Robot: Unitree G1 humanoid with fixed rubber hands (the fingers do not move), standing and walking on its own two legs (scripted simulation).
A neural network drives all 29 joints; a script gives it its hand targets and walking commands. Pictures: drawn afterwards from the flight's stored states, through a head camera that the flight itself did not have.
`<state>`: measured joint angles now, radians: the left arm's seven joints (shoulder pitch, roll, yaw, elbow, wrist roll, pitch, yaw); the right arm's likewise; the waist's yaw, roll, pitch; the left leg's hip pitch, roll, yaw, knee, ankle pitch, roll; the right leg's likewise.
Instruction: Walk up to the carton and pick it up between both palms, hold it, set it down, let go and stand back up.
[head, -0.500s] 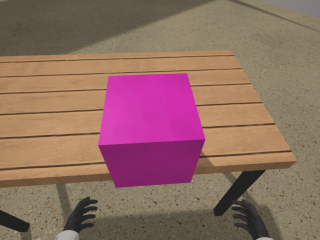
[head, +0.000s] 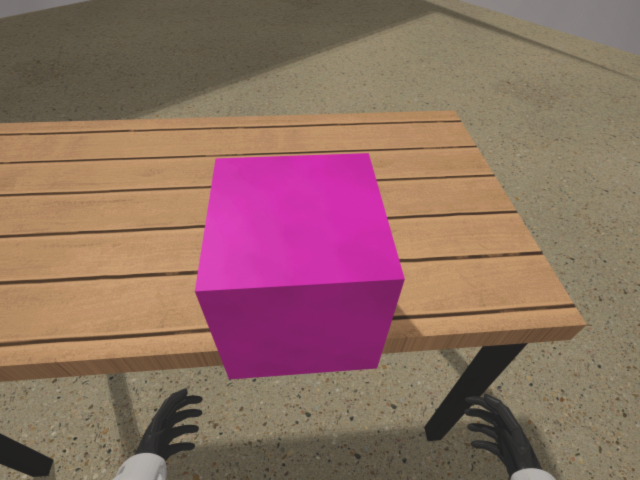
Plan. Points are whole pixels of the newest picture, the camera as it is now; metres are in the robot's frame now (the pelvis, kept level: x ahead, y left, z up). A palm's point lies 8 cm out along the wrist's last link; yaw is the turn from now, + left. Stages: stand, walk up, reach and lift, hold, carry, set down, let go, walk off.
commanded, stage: stand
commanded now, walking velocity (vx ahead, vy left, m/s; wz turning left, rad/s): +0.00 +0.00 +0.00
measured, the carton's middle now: (298, 266) +0.37 +0.05 +0.06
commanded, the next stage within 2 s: none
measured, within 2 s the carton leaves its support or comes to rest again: neither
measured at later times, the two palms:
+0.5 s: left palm out of the picture +0.04 +0.26 -0.12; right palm out of the picture +0.03 -0.24 -0.13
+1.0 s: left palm out of the picture -0.06 +0.24 -0.14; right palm out of the picture -0.05 -0.21 -0.15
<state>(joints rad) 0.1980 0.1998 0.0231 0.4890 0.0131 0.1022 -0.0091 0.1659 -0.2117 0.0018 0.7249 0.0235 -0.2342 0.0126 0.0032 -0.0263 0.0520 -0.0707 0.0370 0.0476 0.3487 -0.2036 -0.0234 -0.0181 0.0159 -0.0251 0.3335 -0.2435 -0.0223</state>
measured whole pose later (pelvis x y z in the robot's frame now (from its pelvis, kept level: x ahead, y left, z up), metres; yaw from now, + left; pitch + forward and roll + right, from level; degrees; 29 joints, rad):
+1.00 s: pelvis -0.04 +0.02 -0.01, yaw +2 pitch +0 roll +0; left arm 0.37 0.17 0.00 0.99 0.02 -0.02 0.03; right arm 0.34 -0.18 -0.01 1.05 -0.02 -0.01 -0.01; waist 0.00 0.00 -0.01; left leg -0.27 0.01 0.03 0.43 -0.17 0.01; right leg -0.21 -0.01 -0.05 0.44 -0.22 0.00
